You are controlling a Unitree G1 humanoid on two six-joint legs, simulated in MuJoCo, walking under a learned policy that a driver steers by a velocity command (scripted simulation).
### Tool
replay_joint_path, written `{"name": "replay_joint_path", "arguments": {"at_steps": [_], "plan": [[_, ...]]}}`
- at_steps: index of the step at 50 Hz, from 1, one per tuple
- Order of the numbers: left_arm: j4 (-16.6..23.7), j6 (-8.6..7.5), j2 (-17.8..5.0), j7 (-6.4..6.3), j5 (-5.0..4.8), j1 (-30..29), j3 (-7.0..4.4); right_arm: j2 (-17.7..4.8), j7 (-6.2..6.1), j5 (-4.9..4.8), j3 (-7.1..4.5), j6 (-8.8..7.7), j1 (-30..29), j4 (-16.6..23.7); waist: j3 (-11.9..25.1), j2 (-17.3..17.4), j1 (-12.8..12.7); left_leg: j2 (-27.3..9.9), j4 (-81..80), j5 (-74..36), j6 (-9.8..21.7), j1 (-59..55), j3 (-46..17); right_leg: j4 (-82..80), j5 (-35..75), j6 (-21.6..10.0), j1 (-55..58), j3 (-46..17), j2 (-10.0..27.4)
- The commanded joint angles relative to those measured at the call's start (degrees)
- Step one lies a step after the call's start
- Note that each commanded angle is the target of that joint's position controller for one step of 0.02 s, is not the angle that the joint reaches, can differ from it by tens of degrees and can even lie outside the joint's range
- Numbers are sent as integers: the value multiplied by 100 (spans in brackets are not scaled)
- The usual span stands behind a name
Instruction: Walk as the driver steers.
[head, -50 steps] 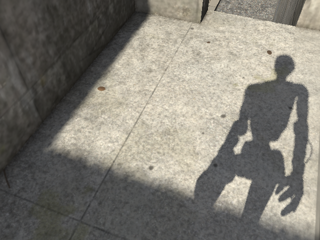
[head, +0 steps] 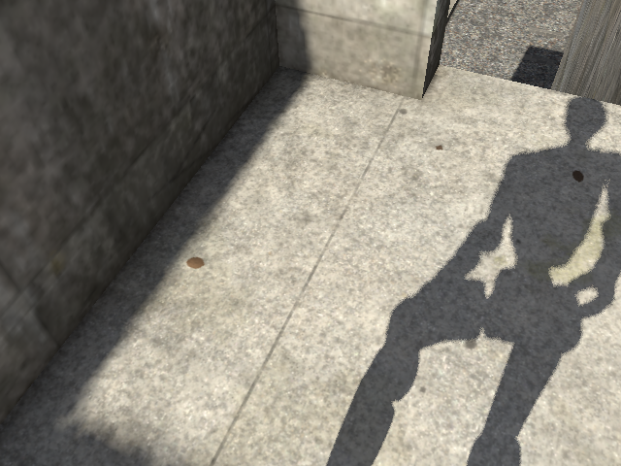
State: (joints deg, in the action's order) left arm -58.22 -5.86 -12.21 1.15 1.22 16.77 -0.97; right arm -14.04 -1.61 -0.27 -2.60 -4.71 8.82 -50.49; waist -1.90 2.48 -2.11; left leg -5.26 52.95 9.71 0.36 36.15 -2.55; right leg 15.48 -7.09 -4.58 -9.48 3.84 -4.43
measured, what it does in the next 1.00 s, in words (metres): steps on the spot, turning right: left foot, then right foot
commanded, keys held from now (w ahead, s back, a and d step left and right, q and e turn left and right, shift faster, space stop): no key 0.10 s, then e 0.76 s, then no key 0.04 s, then w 0.10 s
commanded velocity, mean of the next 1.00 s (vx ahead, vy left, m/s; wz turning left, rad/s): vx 0.05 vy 0.00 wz -0.38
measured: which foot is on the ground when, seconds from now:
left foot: up 0.00-0.14, down 0.16-0.54, up 0.56-1.00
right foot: down 0.00-0.18, up 0.20-0.52, down 0.54-1.00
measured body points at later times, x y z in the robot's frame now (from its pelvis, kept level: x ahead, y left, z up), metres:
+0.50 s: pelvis +0.07 +0.01 -0.01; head +0.10 -0.01 +0.44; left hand +0.22 +0.26 -0.14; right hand +0.15 -0.29 -0.14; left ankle +0.16 +0.13 -0.75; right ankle +0.06 -0.10 -0.73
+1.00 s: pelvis +0.08 -0.01 +0.00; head +0.11 -0.04 +0.44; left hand +0.31 +0.20 -0.11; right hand +0.11 -0.33 -0.12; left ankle +0.15 +0.11 -0.72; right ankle +0.06 -0.10 -0.75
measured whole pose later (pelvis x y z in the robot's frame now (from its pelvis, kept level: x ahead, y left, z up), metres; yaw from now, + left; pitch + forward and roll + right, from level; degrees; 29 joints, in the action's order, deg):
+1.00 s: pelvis +0.08 -0.01 +0.00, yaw -25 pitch +3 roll +1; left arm -43.3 0.7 -15.8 -2.2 -0.7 12.1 -4.1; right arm -15.8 -1.6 -1.0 -4.4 -1.7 5.7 -49.0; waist 0.1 0.1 -1.4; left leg 1.1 37.4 19.0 -2.6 22.0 -3.3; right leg 26.5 -12.4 -3.8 -16.5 -9.2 -5.6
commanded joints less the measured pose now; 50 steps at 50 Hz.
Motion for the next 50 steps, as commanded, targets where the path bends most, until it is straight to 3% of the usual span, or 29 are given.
{"name": "replay_joint_path", "arguments": {"at_steps": [1,5,7,8,9,10,11,12,14,16,19,23,25,26,27,28,29,30,31,32,33,35,39,43,45,47,50], "plan": [[319,-12,-904,-121,-40,-318,-134,-62,12,26,18,82,435,53,501,-642,271,107,-1062,-777,-96,-1211,167,-216,3640,-808,-431,-337,1362],[157,112,-923,-146,-120,-209,-141,-299,37,30,-29,136,59,140,437,-659,174,200,-1833,-642,-4,-1423,88,107,2754,-768,-97,-668,1588],[137,166,-801,-153,-246,-267,-108,-428,18,101,-104,92,212,54,424,-513,332,323,-2779,-1101,159,-1993,183,619,1964,-525,-113,-853,1336],[130,162,-733,-158,-211,-27,-93,-769,-33,144,-205,68,421,-4,553,-226,297,1,-2947,-2597,271,-2592,-105,1004,1384,-282,-279,-855,1026],[158,129,-601,-159,-94,357,-70,-1145,-99,143,-288,98,532,27,856,319,29,-648,-2529,-4089,616,-3505,-537,1562,-84,-52,-965,-623,546],[206,158,-328,-206,-121,465,-5,-1090,-138,101,-310,186,706,-21,1140,1128,121,-1294,-2602,-4101,1312,-3935,-1151,2477,-1679,224,-1674,-243,153],[374,224,-564,-239,-186,43,-54,-758,-145,102,-233,208,904,14,1254,1180,424,-1685,-2953,-3693,1664,-3956,-1723,3471,-2888,378,-2101,-309,78],[515,319,-877,-257,-260,-240,-168,-840,-164,126,-253,204,906,65,1254,1005,523,-1831,-3187,-3125,1759,-3846,-1893,4695,-3290,448,-2510,-462,153],[522,576,-872,-307,-266,-196,-280,-829,-219,85,-239,192,182,312,1017,303,212,-1614,-3495,-1730,1496,-2961,-1335,5349,-2612,574,-2468,-750,541],[587,748,-635,-354,-224,-128,-293,-752,-238,89,-224,250,-247,336,683,380,35,-1213,-3780,-767,1234,-2125,-625,4858,-2081,672,-2033,-501,610],[757,819,-496,-326,-215,-190,-289,-800,-283,117,-260,319,-374,275,641,646,41,-1049,-3814,-743,1200,-1803,18,3988,-1753,673,-1516,-218,608],[1023,831,-662,-190,-204,-351,-343,-1033,-302,4,-336,353,-359,203,899,668,132,-1354,-3619,-771,1150,-2181,80,2875,-1372,483,-1057,-60,632],[998,849,-715,-131,-174,-73,-408,-1058,-289,-91,-346,405,-481,187,896,562,-54,-1261,-3260,-269,862,-2028,314,1959,-794,256,-483,178,458],[948,868,-801,-123,-145,97,-475,-926,-272,-119,-324,440,-359,118,829,330,-92,-1067,-2804,291,560,-1749,544,1497,-614,66,-122,100,361],[999,874,-1130,-164,-106,183,-579,-651,-216,-60,-276,491,-142,51,481,-692,-39,-540,-1564,1088,51,-900,1106,578,-176,-314,191,-1044,1009],[1263,856,-1894,-225,-44,139,-701,-410,-216,108,-203,489,-442,420,149,-2194,42,431,-83,2754,-415,662,1209,13,890,-1268,259,-3361,2510],[1269,683,-1744,-191,182,292,-641,-571,-219,119,-260,448,-1078,620,341,-1566,-221,485,941,2796,-288,626,118,-210,499,-1659,-166,-3666,2601],[1349,536,-1611,-195,148,-68,-613,-714,-217,15,-315,448,-900,593,292,-1247,65,400,1201,2196,-168,681,-113,-154,281,-1362,-183,-3123,2304],[1467,464,-1477,-216,-26,-482,-601,-827,-239,26,-373,454,-635,437,285,-958,262,318,1183,1627,-129,650,-173,-21,131,-956,-170,-2646,1964],[1563,453,-1270,-235,-154,-733,-540,-901,-280,85,-413,461,-520,330,373,-867,302,286,1163,1292,-147,602,-196,75,207,-722,-114,-2413,1807],[1597,461,-1152,-262,-187,-772,-493,-861,-283,124,-418,452,-459,313,468,-857,329,332,1266,1041,-188,411,-167,136,558,-679,-175,-2230,1677],[1564,481,-1056,-314,-156,-467,-461,-709,-263,78,-401,414,-402,346,664,-832,297,446,1254,768,-243,286,-164,227,1058,-735,47,-2132,1581],[1573,521,-1199,-394,-198,-146,-521,-563,-250,23,-333,371,-681,511,627,-954,119,524,183,669,-366,431,-265,304,962,-763,603,-2383,1563],[1721,585,-1360,-414,-191,-248,-592,-577,-165,-5,-304,333,-809,584,554,-1061,45,624,-707,763,-456,-130,-310,312,532,-812,354,-2679,1493],[1781,609,-1334,-401,-163,-338,-585,-609,-121,-26,-293,309,-677,540,615,-1073,41,618,-933,850,-464,-510,-246,374,730,-859,214,-2699,1499],[1784,614,-1235,-370,-182,-324,-550,-628,-41,-67,-278,256,-623,537,729,-1046,-24,595,-1264,906,-394,-927,-124,236,-456,-889,45,-2806,1430],[1756,596,-1165,-334,-191,-349,-479,-602,96,-109,-250,102,-575,570,488,-1133,31,672,-2083,979,-145,-1588,111,122,-2016,-862,-361,-3075,1311]]}}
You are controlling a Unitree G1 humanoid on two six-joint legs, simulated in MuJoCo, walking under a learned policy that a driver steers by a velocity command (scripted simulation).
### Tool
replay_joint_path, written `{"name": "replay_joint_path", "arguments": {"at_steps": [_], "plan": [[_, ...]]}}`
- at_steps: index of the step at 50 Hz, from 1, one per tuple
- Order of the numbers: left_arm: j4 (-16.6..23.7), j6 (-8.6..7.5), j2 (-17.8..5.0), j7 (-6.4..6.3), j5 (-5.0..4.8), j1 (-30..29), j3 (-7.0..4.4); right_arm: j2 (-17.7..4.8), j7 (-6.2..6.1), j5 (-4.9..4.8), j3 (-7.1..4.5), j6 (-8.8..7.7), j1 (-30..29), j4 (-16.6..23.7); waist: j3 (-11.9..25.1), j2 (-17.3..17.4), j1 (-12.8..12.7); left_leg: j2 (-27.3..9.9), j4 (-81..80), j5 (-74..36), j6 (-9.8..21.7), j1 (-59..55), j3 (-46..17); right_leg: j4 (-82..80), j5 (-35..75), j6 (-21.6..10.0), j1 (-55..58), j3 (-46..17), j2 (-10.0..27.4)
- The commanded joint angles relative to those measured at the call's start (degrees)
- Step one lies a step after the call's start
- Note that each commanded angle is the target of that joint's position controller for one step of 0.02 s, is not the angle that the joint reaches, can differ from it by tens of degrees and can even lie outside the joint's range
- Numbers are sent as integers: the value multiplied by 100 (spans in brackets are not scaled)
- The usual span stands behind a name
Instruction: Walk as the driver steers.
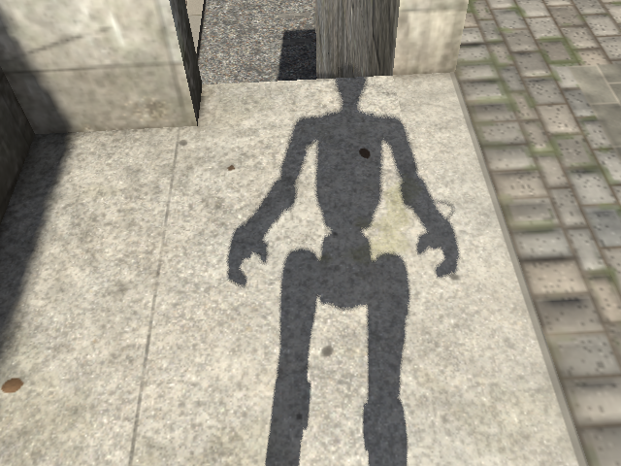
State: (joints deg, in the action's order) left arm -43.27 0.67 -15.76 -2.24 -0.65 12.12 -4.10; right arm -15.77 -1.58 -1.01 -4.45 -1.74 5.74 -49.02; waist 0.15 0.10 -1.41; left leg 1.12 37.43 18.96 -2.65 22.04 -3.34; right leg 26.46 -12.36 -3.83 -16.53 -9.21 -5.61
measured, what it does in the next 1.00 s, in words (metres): walks ahead: left foot, then right foot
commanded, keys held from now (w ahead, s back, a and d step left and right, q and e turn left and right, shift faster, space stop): w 1.00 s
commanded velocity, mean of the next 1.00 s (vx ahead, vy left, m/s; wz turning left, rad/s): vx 0.42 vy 0.00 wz -0.08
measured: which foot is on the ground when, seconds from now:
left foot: up 0.00-0.04, down 0.06-0.50, up 0.52-1.00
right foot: down 0.00-0.06, up 0.08-0.48, down 0.50-1.00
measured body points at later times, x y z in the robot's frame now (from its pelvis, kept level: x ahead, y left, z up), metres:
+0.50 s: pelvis +0.17 -0.03 -0.02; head +0.21 -0.03 +0.43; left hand +0.43 +0.19 -0.09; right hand +0.10 -0.30 -0.15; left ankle +0.01 +0.13 -0.74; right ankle +0.28 -0.15 -0.74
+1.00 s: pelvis +0.44 -0.04 -0.01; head +0.48 -0.04 +0.44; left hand +0.43 +0.24 -0.14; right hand +0.66 -0.27 -0.10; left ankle +0.62 +0.07 -0.72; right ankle +0.28 -0.15 -0.74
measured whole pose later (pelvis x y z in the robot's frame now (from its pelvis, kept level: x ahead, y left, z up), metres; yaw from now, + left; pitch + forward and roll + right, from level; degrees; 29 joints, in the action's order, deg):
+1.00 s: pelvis +0.44 -0.04 -0.01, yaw -2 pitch +3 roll -2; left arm -50.9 -3.8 -15.7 0.1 -1.1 23.2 -3.2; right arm -14.3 2.9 -0.8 -1.5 -5.2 1.7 -41.3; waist -1.2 2.2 -4.8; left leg -3.3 30.4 -1.2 2.7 34.2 0.5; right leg 13.0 -20.6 -1.2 5.2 2.3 -2.6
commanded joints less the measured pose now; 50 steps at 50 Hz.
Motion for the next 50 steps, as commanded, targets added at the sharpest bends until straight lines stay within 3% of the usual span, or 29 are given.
{"name": "replay_joint_path", "arguments": {"at_steps": [1,2,3,4,5,6,7,9,10,15,19,22,23,24,25,26,27,28,29,30,31,33,35,38,43,47,49,50], "plan": [[249,-64,-756,4,-2,79,-127,-379,133,-40,-58,-270,-35,335,235,-822,114,44,-1148,-313,289,-662,284,-890,-1740,-843,167,-1754,1314],[226,-86,-632,4,17,120,-73,-383,151,-16,-65,-333,219,223,221,-707,228,-29,-1611,-527,417,-1197,294,-709,-1809,-685,-48,-1668,1120],[249,-137,-402,16,40,79,4,-542,145,53,-97,-386,695,89,374,-412,383,-603,-1709,-432,628,-2052,-216,-56,-1880,-445,-634,-1361,857],[320,-211,-19,47,20,51,104,-913,116,162,-154,-397,1271,-35,522,657,432,-1618,-2151,327,1089,-2782,-1638,1606,-1958,-56,-1589,-255,86],[648,-336,-466,44,-94,-338,-21,-1367,182,248,-295,-437,1494,-150,-137,1408,479,-2480,-2713,1158,1854,-2495,-3392,2384,-2333,1,-2871,18,-66],[594,-415,-870,65,-109,-406,-122,-1024,173,159,-220,-495,1177,-20,-530,881,396,-2421,-2771,1631,1916,-2360,-3229,2963,-1804,48,-3234,-236,339],[460,-445,-899,119,-93,-270,-152,-742,146,67,-143,-510,963,49,-577,795,282,-2062,-2792,1528,1655,-2410,-2688,3107,-1265,92,-3315,-142,486],[410,-489,-717,185,-5,-318,-135,-640,131,10,-84,-471,903,102,-510,745,272,-1746,-2938,804,1400,-2433,-2009,3124,-550,225,-3318,265,819],[424,-515,-565,217,21,-448,-102,-590,129,45,-56,-466,1013,80,-463,673,337,-1582,-3005,218,1356,-2293,-1634,3100,-199,280,-3142,433,888],[643,-576,-111,282,-2,-1088,50,-680,127,31,-44,-405,1505,-49,-422,677,621,-1163,-3031,-1385,1306,-1944,-528,1740,791,439,-2457,958,905],[801,-597,-150,393,-80,-1500,74,-889,146,-23,-59,-361,1812,-102,-518,734,743,-1327,-2933,-1529,1311,-1782,-402,808,969,386,-1734,1132,748],[876,-620,-365,461,-112,-1429,20,-989,141,-81,-87,-304,1793,-121,-531,813,508,-1627,-2697,-2015,1213,-2085,-507,445,680,128,-1374,1075,708],[820,-625,-488,457,-102,-1141,-38,-1061,133,-83,-104,-278,1700,-102,-364,841,274,-1626,-2353,-2839,1141,-2124,-416,324,606,12,-887,1153,595],[629,-613,-669,424,-85,-505,-144,-1033,123,-81,-92,-256,1636,-83,40,737,-91,-1424,-1578,-3829,1009,-2034,-144,166,638,-144,34,1258,452],[361,-598,-945,365,-79,468,-280,-890,111,-27,-34,-251,1620,-31,687,571,-530,-1135,-364,-4002,824,-1448,128,241,658,-343,1468,1105,603],[229,-566,-1539,301,82,1431,-415,-376,124,76,141,-314,1925,202,1755,-629,-677,-549,1960,-2151,457,530,474,272,145,-1035,3767,-1001,2192],[109,-554,-1486,351,56,1671,-359,-87,144,17,239,-445,2189,164,2399,-1702,-543,79,3141,1428,395,1572,-165,-812,-1033,-1494,4185,-3244,2920],[138,-576,-1013,367,33,1287,-208,-729,177,-156,61,-512,1701,237,1487,-1193,-535,-292,3710,1187,497,2169,-367,-1035,-1393,-1217,3522,-2821,2696],[211,-575,-836,371,-4,787,-136,-840,188,-180,37,-540,1289,363,757,-882,-376,-576,3627,608,595,2291,-155,-1120,-1014,-1029,2676,-2007,2499],[266,-571,-695,390,19,393,-82,-764,167,-84,38,-532,1116,371,389,-468,-202,-781,3359,123,583,2057,-58,-1270,-443,-942,1905,-1418,2239],[301,-588,-576,414,69,143,-48,-686,163,-10,14,-485,1143,359,149,-479,-1,-940,3089,-211,559,1781,-64,-1463,-16,-891,1341,-972,2003],[257,-651,-511,426,78,-3,-46,-461,179,-2,39,-361,1361,295,91,-585,229,-1034,2893,-535,485,1367,-34,-1787,400,-943,817,-526,1812],[139,-729,-579,415,54,64,-64,-418,153,31,38,-267,1223,366,-85,-464,310,-1059,2591,-857,373,1531,6,-1965,858,-1007,626,-181,1764],[-42,-722,-670,341,52,337,-79,-401,146,98,49,-269,593,603,-307,-290,180,-1050,1638,-1689,229,1958,27,-2047,1326,-991,745,143,1705],[-281,-646,-865,255,-21,833,-98,-232,289,41,157,-380,-464,926,-481,-237,-212,-726,-68,-2746,279,1611,314,-2045,1250,-801,992,537,1618],[-505,-523,-919,223,-60,1170,-115,-319,438,4,165,-429,-968,1221,-573,-260,-298,-598,-628,-2272,478,1852,266,-1641,1518,-735,1894,436,1977],[-550,-460,-987,197,-66,1146,-140,-430,486,6,136,-446,-859,1255,-437,-365,-159,-477,-789,-1802,623,1559,337,-1318,2154,-627,2213,421,2077],[-547,-433,-1053,187,-52,1079,-155,-540,480,10,91,-449,-612,1215,-243,-476,-1,-316,-808,-1553,715,1109,469,-985,3033,-561,2290,462,2041]]}}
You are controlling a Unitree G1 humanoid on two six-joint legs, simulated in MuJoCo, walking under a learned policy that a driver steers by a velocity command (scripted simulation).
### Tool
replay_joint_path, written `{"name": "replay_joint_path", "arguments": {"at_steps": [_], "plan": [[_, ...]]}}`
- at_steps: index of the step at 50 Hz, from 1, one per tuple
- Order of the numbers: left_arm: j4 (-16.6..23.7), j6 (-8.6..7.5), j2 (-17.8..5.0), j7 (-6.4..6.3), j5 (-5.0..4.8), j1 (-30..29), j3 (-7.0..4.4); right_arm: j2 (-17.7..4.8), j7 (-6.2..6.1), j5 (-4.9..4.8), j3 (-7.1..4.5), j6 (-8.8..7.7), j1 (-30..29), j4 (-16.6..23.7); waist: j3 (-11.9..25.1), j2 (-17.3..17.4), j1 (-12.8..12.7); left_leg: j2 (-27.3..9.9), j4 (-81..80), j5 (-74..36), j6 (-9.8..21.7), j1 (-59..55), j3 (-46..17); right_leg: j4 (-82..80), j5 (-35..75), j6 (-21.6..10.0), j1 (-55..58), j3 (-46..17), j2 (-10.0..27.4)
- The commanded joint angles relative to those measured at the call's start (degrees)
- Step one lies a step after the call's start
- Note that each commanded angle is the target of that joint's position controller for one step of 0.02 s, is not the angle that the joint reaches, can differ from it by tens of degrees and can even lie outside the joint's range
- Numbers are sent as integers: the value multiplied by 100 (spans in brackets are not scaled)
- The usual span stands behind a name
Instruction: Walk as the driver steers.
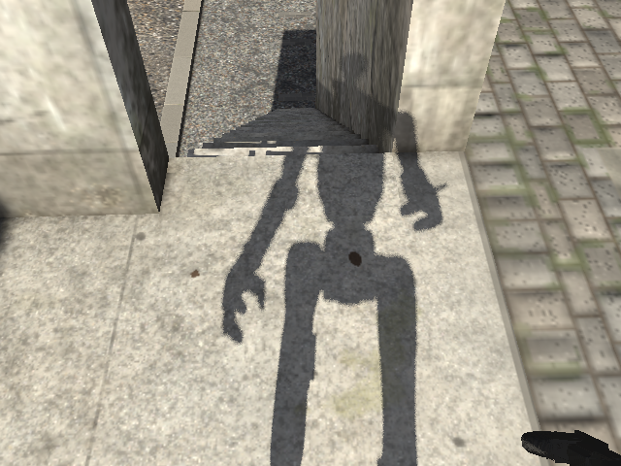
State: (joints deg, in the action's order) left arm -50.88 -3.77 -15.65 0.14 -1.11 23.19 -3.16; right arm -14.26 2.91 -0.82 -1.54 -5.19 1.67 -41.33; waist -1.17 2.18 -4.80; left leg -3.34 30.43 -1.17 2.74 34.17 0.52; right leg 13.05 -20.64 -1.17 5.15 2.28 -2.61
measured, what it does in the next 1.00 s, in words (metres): walks ahead: left foot, then right foot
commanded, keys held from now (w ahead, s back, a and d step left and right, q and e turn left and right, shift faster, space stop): w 0.44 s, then w+q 0.56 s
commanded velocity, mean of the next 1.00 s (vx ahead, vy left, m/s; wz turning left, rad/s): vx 0.50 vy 0.00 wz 0.21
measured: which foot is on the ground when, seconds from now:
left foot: up 0.00-0.02, down 0.04-0.60, up 0.62-1.00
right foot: down 0.00-0.04, up 0.06-0.56, down 0.58-1.00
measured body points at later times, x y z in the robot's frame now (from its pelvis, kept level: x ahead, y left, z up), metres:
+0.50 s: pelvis +0.28 +0.02 +0.01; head +0.31 +0.02 +0.46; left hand +0.49 +0.25 -0.08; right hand +0.29 -0.26 -0.12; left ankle +0.18 +0.12 -0.73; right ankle +0.47 -0.13 -0.69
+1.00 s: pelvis +0.55 +0.00 +0.01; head +0.57 +0.01 +0.46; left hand +0.51 +0.28 -0.12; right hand +0.78 -0.21 -0.09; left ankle +0.67 +0.18 -0.68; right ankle +0.48 -0.12 -0.73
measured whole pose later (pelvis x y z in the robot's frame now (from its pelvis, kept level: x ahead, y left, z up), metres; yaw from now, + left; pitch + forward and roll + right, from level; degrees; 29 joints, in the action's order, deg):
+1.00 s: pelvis +0.55 +0.00 +0.01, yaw +15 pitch +1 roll -3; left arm -51.2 -5.1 -15.6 -0.4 0.4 16.5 -4.1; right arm -16.0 1.7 -1.1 -3.7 -1.1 7.8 -42.2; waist -2.1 2.2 -4.0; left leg -7.0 42.0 1.2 1.0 37.7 -0.4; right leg 13.2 -16.1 -0.2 2.6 14.2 -0.8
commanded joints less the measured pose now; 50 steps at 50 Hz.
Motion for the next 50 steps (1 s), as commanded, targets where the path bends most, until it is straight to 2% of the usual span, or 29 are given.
{"name": "replay_joint_path", "arguments": {"at_steps": [1,2,3,4,5,6,7,8,9,12,15,19,24,27,28,29,30,31,32,33,34,35,37,40,42,45,47,48,50], "plan": [[220,50,-1094,-60,12,-133,-249,-850,0,-1,-293,-103,381,304,285,-730,686,351,-209,501,319,-958,286,1091,4897,-725,82,-530,1575],[261,74,-974,-79,52,-154,-189,-1136,-62,16,-427,-92,1343,43,945,-643,1116,282,-105,289,523,-2438,217,2284,4988,-543,-477,-306,1275],[426,14,-523,-69,132,280,-40,-1651,-118,144,-550,-75,2198,-81,1929,237,1144,-1124,101,396,1169,-4780,-1663,4454,3081,-240,-2436,-67,705],[325,-117,-57,-13,95,750,115,-1638,-76,88,-530,-61,2447,-193,2650,1382,970,-1965,-837,1587,1725,-5919,-4102,5844,-1202,-53,-4001,-673,-153],[390,-213,-725,26,-75,157,-48,-1161,-90,26,-396,-57,2326,-176,2091,855,1156,-1776,-1168,2179,1434,-5582,-3939,6359,-1169,-131,-4639,-1105,174],[590,-264,-881,37,-156,-389,-86,-1043,-112,9,-344,-46,1836,-108,1201,541,1041,-1623,-1306,1855,1223,-4689,-3083,6261,-634,-180,-4891,-843,481],[642,-278,-824,6,-81,-671,-76,-938,-117,54,-309,-41,1439,-47,740,55,864,-1428,-1460,1244,1140,-3800,-2499,5950,-116,-167,-4690,-704,745],[639,-237,-764,-8,-1,-698,-106,-794,-98,115,-270,-58,1196,-11,463,15,653,-1216,-1638,714,1090,-3142,-2045,5634,190,-145,-4380,-692,929],[596,-167,-673,-8,12,-531,-110,-707,-85,156,-248,-87,1086,-10,446,154,476,-1074,-1816,523,1075,-2771,-1782,5472,382,-124,-4023,-729,1046],[566,0,-440,-44,40,-462,-79,-783,-86,102,-279,-178,1113,-140,257,177,324,-936,-2203,65,1186,-2322,-1201,5010,709,35,-3941,-631,1124],[767,1,-413,-54,105,-1073,-72,-912,-176,90,-315,-142,1360,-296,25,63,454,-855,-2348,-264,1151,-2470,-839,4123,1562,190,-4432,-586,1163],[949,-92,-248,31,81,-1843,1,-1019,-248,35,-325,-66,1653,-444,-131,70,742,-642,-2373,-135,913,-2620,-378,2640,2652,180,-4211,-360,948],[1286,-183,-317,184,25,-2646,14,-1112,-278,-37,-358,76,2155,-727,-350,81,978,-999,-1985,-97,897,-3397,-626,1807,2341,54,-4323,-354,739],[1265,-266,-550,237,30,-2332,-67,-1242,-335,-63,-413,164,2021,-741,-159,255,665,-1145,-1469,-659,758,-3652,-901,1502,1746,-110,-3692,-351,567],[1135,-289,-679,217,41,-1839,-144,-1265,-345,-65,-414,188,1867,-711,115,276,345,-991,-937,-1381,656,-3545,-810,1317,1709,-213,-2918,-200,407],[879,-300,-976,159,73,-943,-290,-1083,-347,-18,-343,193,1851,-677,761,172,-46,-641,115,-1572,476,-3093,-593,1399,1865,-397,-1508,-224,477],[749,-279,-1428,85,161,102,-404,-685,-344,129,-190,177,1887,-496,1762,-556,-380,-167,1993,81,224,-1891,-289,1620,1925,-762,292,-1442,1655],[643,-227,-1655,112,182,219,-444,-120,-313,-14,-51,66,2709,-456,2423,-2133,62,662,3702,3460,-59,197,-361,942,673,-1520,1874,-3928,2757],[737,-222,-1027,105,138,100,-293,-818,-310,-154,-206,13,2345,-552,2001,-1413,-188,357,4311,3431,-43,732,-941,572,-31,-1301,1492,-3954,2585],[759,-227,-786,79,107,-264,-215,-1058,-311,-216,-296,-2,1848,-392,1215,-1118,-148,117,4369,2890,-8,995,-826,459,85,-1064,784,-3054,2440],[777,-235,-672,80,121,-657,-170,-984,-339,-170,-296,15,1618,-350,816,-713,37,-137,4196,2399,-41,785,-711,289,599,-963,26,-2463,2236],[764,-248,-519,91,138,-934,-137,-919,-348,-98,-328,59,1536,-336,488,-698,192,-290,3931,2073,-70,600,-716,84,971,-921,-553,-1968,2044],[710,-313,-413,90,187,-1182,-132,-704,-324,-128,-340,208,1749,-370,309,-867,442,-462,3730,1744,-112,107,-708,-275,1395,-892,-1160,-1278,1841],[576,-383,-571,50,178,-1270,-189,-558,-365,-93,-342,369,1581,-235,28,-687,557,-539,3446,1361,-204,315,-669,-516,2124,-913,-1397,-549,1819],[486,-353,-652,-2,194,-1194,-220,-533,-346,-64,-339,384,1346,-117,-84,-608,511,-544,2931,900,-274,533,-653,-589,2262,-912,-1293,-161,1769],[419,-283,-796,-62,186,-1125,-254,-440,-228,-55,-291,329,860,50,-208,-519,342,-483,1853,165,-264,423,-379,-628,2363,-821,-1121,368,1650],[351,-229,-912,-88,152,-951,-290,-369,-144,-43,-245,307,422,221,-327,-423,160,-432,1342,20,-211,423,-134,-620,2405,-813,-879,569,1736],[324,-206,-992,-89,169,-917,-312,-386,-91,-30,-241,313,273,314,-379,-400,120,-397,1124,-16,-188,383,-47,-545,2539,-781,-769,713,1740],[284,-164,-1144,-109,98,-862,-349,-467,-26,7,-224,349,-82,575,-462,-453,42,-352,809,359,-98,403,66,-370,2709,-738,-433,751,1913]]}}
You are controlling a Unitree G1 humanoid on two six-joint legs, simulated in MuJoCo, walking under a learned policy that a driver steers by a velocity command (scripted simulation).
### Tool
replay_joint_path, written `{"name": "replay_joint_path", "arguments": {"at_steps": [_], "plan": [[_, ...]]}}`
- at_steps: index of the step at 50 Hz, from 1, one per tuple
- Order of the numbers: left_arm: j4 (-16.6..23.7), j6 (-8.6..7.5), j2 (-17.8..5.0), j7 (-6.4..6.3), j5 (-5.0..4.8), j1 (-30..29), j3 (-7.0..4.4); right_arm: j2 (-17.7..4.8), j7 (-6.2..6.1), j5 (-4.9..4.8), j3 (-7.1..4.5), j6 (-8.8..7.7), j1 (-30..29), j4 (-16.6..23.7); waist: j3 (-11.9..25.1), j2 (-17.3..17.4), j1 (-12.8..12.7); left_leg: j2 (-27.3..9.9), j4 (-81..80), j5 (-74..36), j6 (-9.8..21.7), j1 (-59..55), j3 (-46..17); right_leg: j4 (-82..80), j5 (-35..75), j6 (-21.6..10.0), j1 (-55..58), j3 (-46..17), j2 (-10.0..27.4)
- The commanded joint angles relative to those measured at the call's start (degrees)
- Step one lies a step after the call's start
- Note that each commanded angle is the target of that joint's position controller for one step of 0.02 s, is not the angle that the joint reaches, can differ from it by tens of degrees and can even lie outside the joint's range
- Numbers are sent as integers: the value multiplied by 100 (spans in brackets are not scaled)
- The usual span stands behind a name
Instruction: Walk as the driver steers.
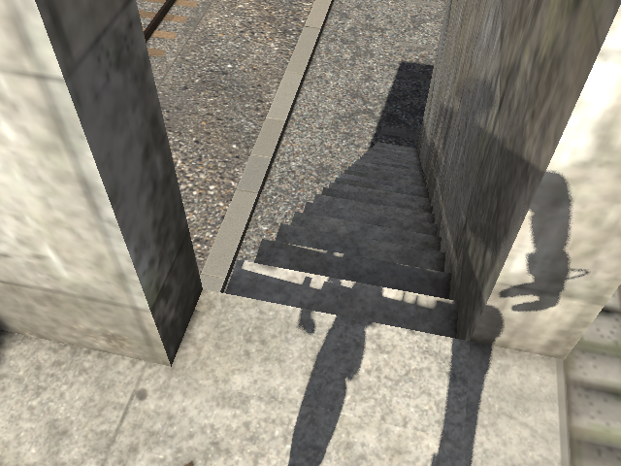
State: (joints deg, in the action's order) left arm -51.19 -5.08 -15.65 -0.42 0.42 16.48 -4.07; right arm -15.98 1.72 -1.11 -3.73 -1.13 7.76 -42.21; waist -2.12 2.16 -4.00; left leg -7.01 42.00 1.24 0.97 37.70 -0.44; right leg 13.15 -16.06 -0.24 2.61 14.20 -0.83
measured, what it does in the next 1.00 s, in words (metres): walks ahead: left foot, then right foot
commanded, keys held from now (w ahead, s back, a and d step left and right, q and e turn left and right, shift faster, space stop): w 1.00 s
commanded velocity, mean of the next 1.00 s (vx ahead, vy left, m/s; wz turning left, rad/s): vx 0.50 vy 0.00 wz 0.13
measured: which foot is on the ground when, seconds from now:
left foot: up 0.00-0.10, down 0.12-0.64, up 0.66-1.00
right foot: down 0.00-0.12, up 0.14-0.58, down 0.60-1.00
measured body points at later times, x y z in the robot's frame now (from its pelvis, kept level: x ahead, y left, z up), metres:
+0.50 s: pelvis +0.29 +0.05 +0.00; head +0.31 +0.06 +0.45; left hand +0.43 +0.28 -0.12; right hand +0.28 -0.17 -0.14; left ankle +0.19 +0.13 -0.74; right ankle +0.47 -0.09 -0.69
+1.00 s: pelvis +0.53 +0.04 +0.00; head +0.55 +0.05 +0.45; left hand +0.45 +0.29 -0.14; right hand +0.71 -0.17 -0.11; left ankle +0.67 +0.20 -0.69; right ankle +0.50 -0.07 -0.74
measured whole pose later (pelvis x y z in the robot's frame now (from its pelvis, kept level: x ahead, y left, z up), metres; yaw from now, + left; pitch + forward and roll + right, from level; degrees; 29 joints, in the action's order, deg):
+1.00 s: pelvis +0.53 +0.04 +0.00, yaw +6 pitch +0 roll -2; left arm -55.6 -2.9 -12.4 -1.0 -1.0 25.8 -2.6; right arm -12.1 0.0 1.4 -2.1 -0.5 8.7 -43.9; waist -2.4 2.2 -3.1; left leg -5.2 42.8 2.5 -0.8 35.6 -0.4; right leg 19.5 -14.5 -1.4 -5.3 4.6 -2.1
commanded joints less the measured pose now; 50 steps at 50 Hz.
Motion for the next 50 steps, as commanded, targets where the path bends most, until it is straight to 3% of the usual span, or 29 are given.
{"name": "replay_joint_path", "arguments": {"at_steps": [1,4,5,6,7,8,9,10,11,12,14,16,18,24,27,29,30,31,32,33,34,35,36,37,38,39,42,48,50], "plan": [[248,-23,-1203,-37,-107,-119,-272,-305,92,69,6,-15,-759,745,-362,-438,-8,100,-501,415,138,-22,199,-239,2453,-800,-6,-435,1805],[166,15,-1445,25,-278,-169,-325,-631,54,120,-132,88,-105,747,159,-649,545,650,-768,1136,477,-1187,550,1020,4759,-678,266,-315,1833],[237,-164,-725,405,942,-129,4,-606,132,667,-74,-130,900,341,579,-513,908,817,-980,-28,765,-2446,212,1492,4315,-859,-142,-182,1694],[148,-145,-626,582,902,-59,-45,-833,99,751,-310,-204,1776,100,1058,-352,1266,895,-706,278,974,-4079,114,2981,3122,-759,-1350,32,1209],[406,-160,355,819,904,694,308,-1331,-23,661,-385,-259,2726,-201,2655,1170,1063,-349,-1139,657,2277,-7173,-2449,4530,-1118,-440,-3776,-362,297],[404,-184,-141,886,534,115,219,-871,-27,702,-222,-298,3437,-284,2309,543,1770,-1068,-2400,1875,2276,-7374,-4402,5598,-1726,-430,-4930,-1690,-153],[689,-260,-342,731,227,-768,177,-845,-52,602,-229,-473,2955,-447,646,384,1591,-943,-2574,2530,1710,-6158,-3866,6045,-1089,-523,-5806,-2039,139],[751,-315,-643,500,225,-1024,126,-701,-50,455,-160,-542,2240,-387,191,363,1330,-864,-2615,2409,1592,-4780,-3307,6168,-720,-539,-5468,-2051,480],[804,-312,-734,310,387,-731,94,-394,-37,442,1,-587,1895,-348,510,309,901,-773,-2612,1744,1593,-4060,-2782,6100,-459,-567,-4864,-2083,634],[604,-243,-636,227,521,-375,164,-72,-14,501,171,-593,1493,-323,337,45,502,-795,-2747,1322,1577,-3037,-2427,6071,-8,-579,-4424,-2119,844],[428,-26,-356,218,462,79,249,236,-12,532,305,-555,927,-141,439,-57,92,-669,-3009,782,1635,-1884,-2070,5971,406,-418,-4019,-2158,932],[488,78,-169,279,396,-114,352,-86,23,606,212,-624,767,-32,480,-105,130,-457,-3097,192,1660,-1614,-1380,5520,955,-155,-4210,-1935,946],[538,64,-166,325,405,-406,346,8,105,669,235,-670,1263,-187,514,-117,318,-224,-2932,-445,1541,-1829,-856,4608,1588,49,-4323,-1668,942],[849,165,-125,373,360,-1425,320,-550,401,534,-10,-626,2332,-861,-30,293,738,-505,-2592,-1014,1559,-2445,-787,2550,2004,6,-3982,-1169,445],[928,108,-167,255,298,-1634,319,-307,315,467,-3,-566,2278,-1068,24,344,755,-784,-2493,-1230,1378,-3605,-998,1858,1759,-240,-4166,-1235,375],[900,31,-309,196,167,-1563,254,-446,218,452,-66,-512,1965,-1077,162,278,556,-657,-2132,-2210,1139,-3770,-809,1470,1677,-505,-3477,-926,96],[864,-15,-511,224,123,-1331,185,-665,191,404,-134,-522,1742,-940,580,172,451,-337,-1660,-3092,913,-3624,-492,1481,1756,-708,-2595,-631,-183],[609,-110,-729,206,113,-521,84,-415,165,528,-52,-519,1969,-1021,1349,-277,299,205,-493,-2952,472,-2855,-101,1768,3039,-1206,-779,-1092,151],[296,-102,-1007,156,165,883,17,348,198,685,226,-569,2859,-964,2917,-1374,119,919,1375,192,-32,-832,-66,1638,4138,-2618,2430,-3277,1834],[-141,28,-1224,54,97,2087,-201,-165,-213,-18,-19,-383,2475,-1127,2594,-510,-509,1175,3427,3383,-100,152,-48,1496,3667,-2247,2670,-4702,2830],[-155,87,-1177,-1,21,1826,-203,-114,-294,102,4,-370,1943,-924,1918,-75,-356,861,3738,2982,-28,542,-688,1165,3336,-1798,1817,-4372,2515],[-62,166,-655,228,-581,969,-53,-225,-307,-494,-73,-265,1356,-707,1339,-14,-337,589,3319,2710,-89,1188,-143,1017,2780,-1126,1302,-3423,1996],[-44,180,-502,-2,35,776,-7,141,-293,266,89,-282,1275,-599,677,-584,56,389,3015,2230,30,444,-632,606,2491,-1145,141,-3171,1950],[-58,218,-219,-86,124,416,71,204,-233,457,67,-163,1364,-559,492,-874,349,254,2713,2171,-29,7,-489,353,1801,-1066,-754,-2905,1669],[36,233,-95,-127,177,173,119,182,-198,435,62,-44,1548,-655,331,-897,494,286,2561,2220,-81,-401,-368,161,1452,-1064,-1307,-2621,1491],[66,148,-121,-188,98,143,131,-21,-204,395,-23,65,1518,-631,22,-991,547,325,2388,2108,-137,-375,-223,-80,1204,-1149,-1644,-2612,1463],[-38,69,-565,-199,-54,407,-10,72,-206,363,69,135,855,-267,-194,-618,499,97,1415,1364,-208,-206,-100,-425,626,-1301,-1769,-2484,1546],[-75,132,-533,-130,-205,724,-12,50,-177,246,87,10,-41,208,-131,-479,278,184,173,-150,-252,-407,32,-233,1000,-1073,-1418,-1999,1310],[47,107,-633,1,-143,495,-29,-16,-202,224,63,-80,-119,299,-92,-686,365,310,-92,-114,-106,-975,132,-5,1720,-883,-1508,-1730,1185]]}}
Keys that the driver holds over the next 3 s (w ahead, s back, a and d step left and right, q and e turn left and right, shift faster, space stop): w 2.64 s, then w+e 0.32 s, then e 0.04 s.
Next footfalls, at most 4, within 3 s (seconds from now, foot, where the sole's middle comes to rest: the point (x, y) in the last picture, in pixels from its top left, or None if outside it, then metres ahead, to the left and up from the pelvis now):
0.12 left None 0.23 0.13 -0.78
0.60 right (372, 441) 0.53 -0.07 -0.78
1.12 left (260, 355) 0.72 0.19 -0.78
1.86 right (370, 318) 0.96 -0.08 -0.97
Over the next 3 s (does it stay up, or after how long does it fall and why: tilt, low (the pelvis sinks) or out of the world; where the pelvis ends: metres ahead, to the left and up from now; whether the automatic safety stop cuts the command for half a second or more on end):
stays up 1.35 -0.04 -0.53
